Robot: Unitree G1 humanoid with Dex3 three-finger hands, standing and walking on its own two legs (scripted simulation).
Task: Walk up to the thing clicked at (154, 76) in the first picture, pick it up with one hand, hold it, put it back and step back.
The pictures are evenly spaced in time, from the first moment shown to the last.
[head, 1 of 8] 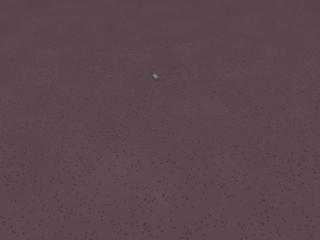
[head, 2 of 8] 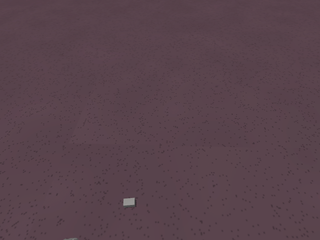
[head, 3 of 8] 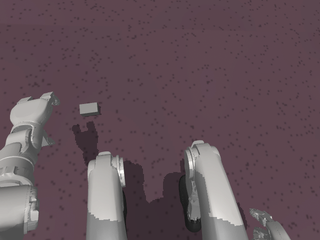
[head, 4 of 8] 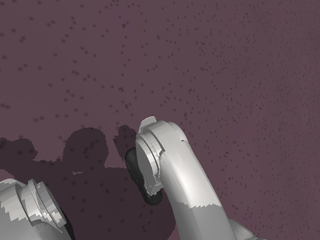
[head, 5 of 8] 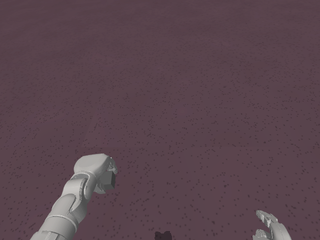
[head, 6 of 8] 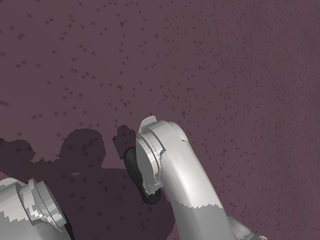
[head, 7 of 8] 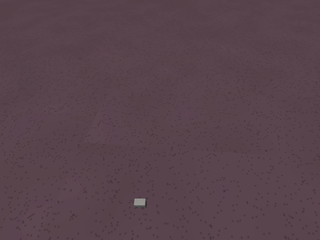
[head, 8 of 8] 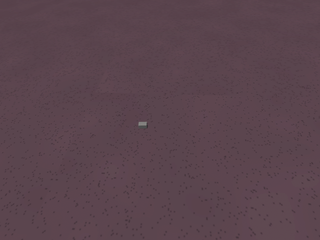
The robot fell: no
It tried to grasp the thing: yes
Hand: left
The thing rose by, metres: 0.69
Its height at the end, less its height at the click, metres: +0.00
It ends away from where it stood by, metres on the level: 0.01
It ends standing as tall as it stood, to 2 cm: yes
